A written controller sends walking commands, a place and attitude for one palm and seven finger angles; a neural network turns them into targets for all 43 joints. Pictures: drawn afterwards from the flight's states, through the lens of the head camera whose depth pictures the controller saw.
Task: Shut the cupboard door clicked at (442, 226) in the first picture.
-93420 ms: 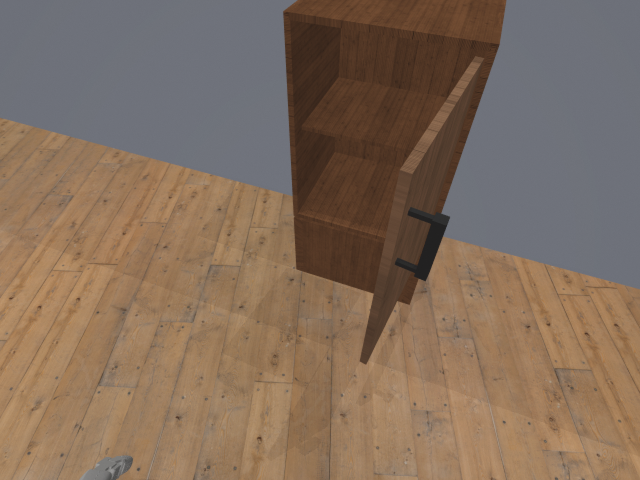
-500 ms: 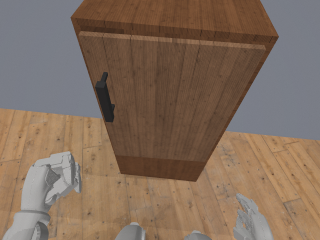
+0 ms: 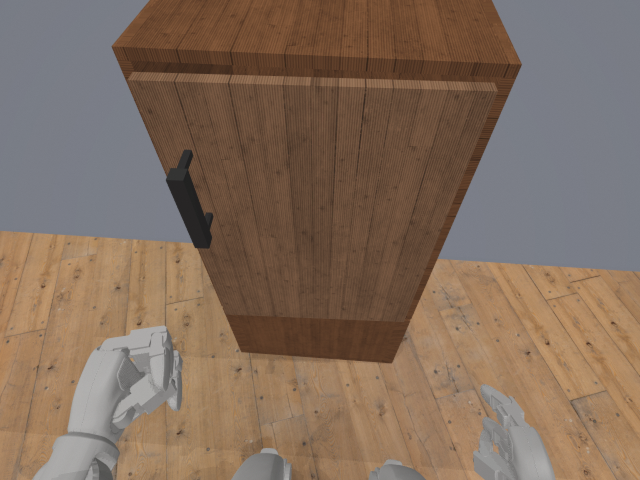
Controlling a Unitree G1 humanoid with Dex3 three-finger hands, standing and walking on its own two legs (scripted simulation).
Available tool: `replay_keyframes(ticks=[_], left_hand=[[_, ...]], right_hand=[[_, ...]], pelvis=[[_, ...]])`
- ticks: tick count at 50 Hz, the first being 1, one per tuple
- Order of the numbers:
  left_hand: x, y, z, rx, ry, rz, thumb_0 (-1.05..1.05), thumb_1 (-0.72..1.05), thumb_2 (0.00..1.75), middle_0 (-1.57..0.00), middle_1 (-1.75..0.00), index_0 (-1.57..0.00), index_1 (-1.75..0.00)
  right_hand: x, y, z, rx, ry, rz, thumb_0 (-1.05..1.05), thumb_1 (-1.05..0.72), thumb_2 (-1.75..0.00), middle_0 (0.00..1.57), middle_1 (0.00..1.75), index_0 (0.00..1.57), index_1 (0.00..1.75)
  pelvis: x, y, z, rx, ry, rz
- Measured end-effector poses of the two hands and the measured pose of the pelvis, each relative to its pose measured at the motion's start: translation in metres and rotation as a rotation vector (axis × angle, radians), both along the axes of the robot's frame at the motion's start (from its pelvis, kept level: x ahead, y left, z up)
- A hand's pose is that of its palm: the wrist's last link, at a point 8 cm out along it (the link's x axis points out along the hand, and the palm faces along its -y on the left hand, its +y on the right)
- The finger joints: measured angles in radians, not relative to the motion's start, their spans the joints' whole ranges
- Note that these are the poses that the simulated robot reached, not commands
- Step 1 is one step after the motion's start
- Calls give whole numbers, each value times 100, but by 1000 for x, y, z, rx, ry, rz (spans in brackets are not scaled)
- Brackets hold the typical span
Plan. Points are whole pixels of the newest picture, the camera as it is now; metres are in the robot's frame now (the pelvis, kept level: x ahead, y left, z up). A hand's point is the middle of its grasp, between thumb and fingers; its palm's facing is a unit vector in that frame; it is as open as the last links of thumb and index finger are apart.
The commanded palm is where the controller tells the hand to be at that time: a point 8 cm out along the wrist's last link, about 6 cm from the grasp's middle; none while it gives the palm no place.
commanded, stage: bring the fist close to the handle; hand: left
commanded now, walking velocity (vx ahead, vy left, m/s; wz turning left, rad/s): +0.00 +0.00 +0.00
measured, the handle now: (195, 201) +0.47 +0.21 +0.06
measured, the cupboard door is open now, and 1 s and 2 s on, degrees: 2 2 0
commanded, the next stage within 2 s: push the door shut along its arc in 1.34 s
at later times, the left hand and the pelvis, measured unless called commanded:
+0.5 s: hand (189, 305) +0.30 +0.18 +0.06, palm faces +0.02 -1.00 -0.04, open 3.1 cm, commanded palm +0.28 +0.23 +0.06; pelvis +0.00 +0.00 +0.00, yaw +0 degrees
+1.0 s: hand (209, 272) +0.35 +0.17 +0.06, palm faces +0.00 -1.00 +0.00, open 3.1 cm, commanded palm +0.33 +0.22 +0.06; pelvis +0.00 +0.01 +0.01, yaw -1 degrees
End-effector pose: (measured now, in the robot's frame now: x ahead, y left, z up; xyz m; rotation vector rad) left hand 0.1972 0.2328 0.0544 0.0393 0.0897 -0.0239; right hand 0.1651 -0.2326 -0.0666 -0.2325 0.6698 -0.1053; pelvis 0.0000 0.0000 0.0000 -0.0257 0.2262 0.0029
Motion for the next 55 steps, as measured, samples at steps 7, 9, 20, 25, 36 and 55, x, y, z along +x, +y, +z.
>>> replay_keyframes(ticks=[7, 9, 20, 25, 36, 55], left_hand=[[20, 10, 15, 22, -156, 72, 1, 90, 90, -130, -150, -130, -150], [29, 8, 12, 13, -143, 53, 1, 90, 90, -130, -150, -130, -150], [68, -5, 13, -11, -105, 26, 1, 90, 90, -130, -150, -130, -150], [83, -2, 9, 2, -105, 37, 1, 90, 90, -130, -150, -130, -150], [114, -2, 6, -27, -119, 37, 1, 90, 90, -130, -150, -130, -150], [137, -13, 11, -18, -144, 29, 1, 90, 90, -130, -150, -130, -150]], right_hand=[[1, -4, -8, -10, 7, 26, 1, -91, -90, 20, 30, 20, 30], [-1, -6, -11, -8, 19, 22, 1, -91, -90, 20, 30, 20, 30], [-23, -15, -11, -10, 81, -43, 1, -91, -90, 20, 30, 20, 30], [-28, -16, -15, -11, 122, -43, 1, -91, -90, 20, 30, 20, 30], [-32, -14, -16, -26, 170, -63, 1, -91, -90, 20, 30, 20, 30], [-48, -4, -20, 1, 224, -74, 1, -91, -90, 20, 30, 20, 30]], pelvis=[[-4, -6, -6, -2, 7, 7], [-5, -7, -7, -2, 10, 8], [0, -5, 2, 10, 11, -10], [1, -3, 3, 12, 17, -9], [3, 3, 4, 9, 28, -15], [-2, 11, 7, 8, 26, -25]])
